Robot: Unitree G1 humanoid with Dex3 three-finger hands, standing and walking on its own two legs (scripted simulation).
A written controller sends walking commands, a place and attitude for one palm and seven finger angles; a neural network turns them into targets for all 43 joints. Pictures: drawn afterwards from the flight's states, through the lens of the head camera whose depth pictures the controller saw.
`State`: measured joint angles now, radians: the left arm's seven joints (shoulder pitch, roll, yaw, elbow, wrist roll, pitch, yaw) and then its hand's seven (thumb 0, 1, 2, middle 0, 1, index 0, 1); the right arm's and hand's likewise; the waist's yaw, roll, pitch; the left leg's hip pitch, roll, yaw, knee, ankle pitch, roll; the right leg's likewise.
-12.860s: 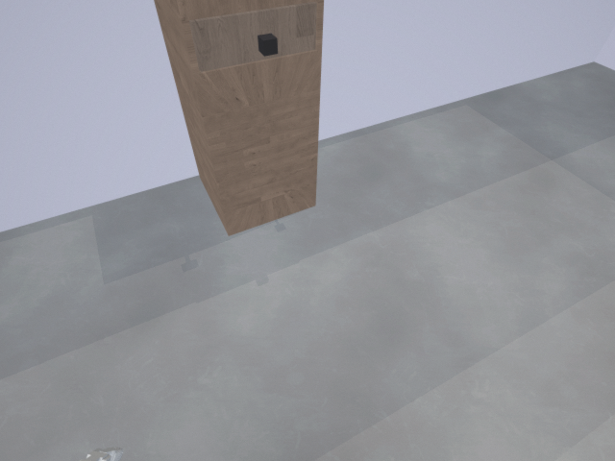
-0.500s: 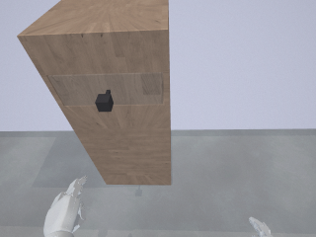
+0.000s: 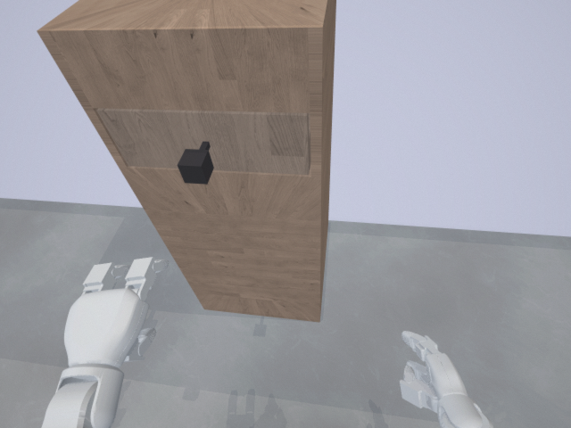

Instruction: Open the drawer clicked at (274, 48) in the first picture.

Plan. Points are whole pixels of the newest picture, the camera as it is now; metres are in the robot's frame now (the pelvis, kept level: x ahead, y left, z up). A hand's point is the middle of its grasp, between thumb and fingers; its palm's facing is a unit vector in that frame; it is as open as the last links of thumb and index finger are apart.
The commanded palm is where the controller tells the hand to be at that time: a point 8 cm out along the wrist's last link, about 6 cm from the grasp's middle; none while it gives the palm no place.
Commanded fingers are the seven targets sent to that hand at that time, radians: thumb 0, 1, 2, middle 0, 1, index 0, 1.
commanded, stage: raise the hand with hooked fingers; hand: left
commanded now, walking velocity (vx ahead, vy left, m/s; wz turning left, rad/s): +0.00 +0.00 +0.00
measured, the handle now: (199, 158) +0.53 +0.24 +0.06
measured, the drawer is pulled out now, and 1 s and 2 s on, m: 0.00 0.00 0.00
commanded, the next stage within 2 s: move the hooked fingers above the handle in 1.18 s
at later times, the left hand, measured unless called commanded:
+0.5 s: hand (111, 253) +0.28 +0.26 +0.12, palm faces +0.11 -0.08 -0.99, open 13.1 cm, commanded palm +0.25 +0.27 +0.19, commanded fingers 0.00 -0.50 0.30 -0.30 -1.20 -0.30 -1.20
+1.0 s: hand (84, 218) +0.30 +0.28 +0.17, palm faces +0.04 -0.07 -1.00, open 13.8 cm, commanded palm +0.26 +0.28 +0.23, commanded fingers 0.00 -0.50 0.30 -0.30 -1.20 -0.30 -1.20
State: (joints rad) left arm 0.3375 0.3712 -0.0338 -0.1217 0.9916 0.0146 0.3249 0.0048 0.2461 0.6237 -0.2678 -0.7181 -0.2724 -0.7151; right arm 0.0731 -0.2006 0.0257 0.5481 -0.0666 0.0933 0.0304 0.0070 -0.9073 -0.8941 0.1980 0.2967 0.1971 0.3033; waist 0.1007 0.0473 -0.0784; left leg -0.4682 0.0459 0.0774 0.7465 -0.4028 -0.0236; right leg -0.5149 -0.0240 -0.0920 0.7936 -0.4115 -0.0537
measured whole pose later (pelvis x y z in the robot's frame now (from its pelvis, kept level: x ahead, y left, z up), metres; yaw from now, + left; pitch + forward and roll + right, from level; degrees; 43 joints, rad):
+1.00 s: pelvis -0.02 +0.05 +0.04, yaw +0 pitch -1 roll +0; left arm -0.16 0.56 0.00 -0.03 0.84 0.00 -0.12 0.00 -0.49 0.30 -0.32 -1.20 -0.32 -1.20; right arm 0.15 -0.28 0.02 0.62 0.01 0.12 0.01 0.01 -0.91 -0.89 0.20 0.30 0.20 0.30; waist 0.08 0.09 0.02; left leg -0.16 -0.02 0.07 0.39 -0.21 0.03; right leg -0.19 -0.05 -0.08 0.40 -0.19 0.01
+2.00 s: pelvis -0.01 +0.03 +0.03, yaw +0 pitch +3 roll +1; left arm -0.40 0.54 -0.05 0.33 0.89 -0.09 -0.03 0.00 -0.49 0.30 -0.32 -1.20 -0.32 -1.20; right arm 0.22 -0.30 -0.03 0.66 0.03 0.13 -0.03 0.01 -0.91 -0.89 0.20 0.30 0.19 0.30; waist 0.04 0.08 -0.01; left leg -0.25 0.00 0.06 0.42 -0.23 0.01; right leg -0.29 -0.03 -0.08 0.45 -0.22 -0.02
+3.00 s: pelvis +0.01 +0.03 +0.02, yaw -2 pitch +11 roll +0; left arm -0.79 0.55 -0.03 0.85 1.01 -0.13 0.07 0.00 -0.49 0.30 -0.32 -1.20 -0.32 -1.20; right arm 0.34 -0.28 -0.05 0.68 0.02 0.16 -0.03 0.00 -0.91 -0.89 0.20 0.30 0.20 0.30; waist -0.05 0.05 -0.07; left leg -0.44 0.02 0.09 0.55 -0.30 0.02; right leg -0.48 -0.02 -0.05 0.55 -0.27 -0.01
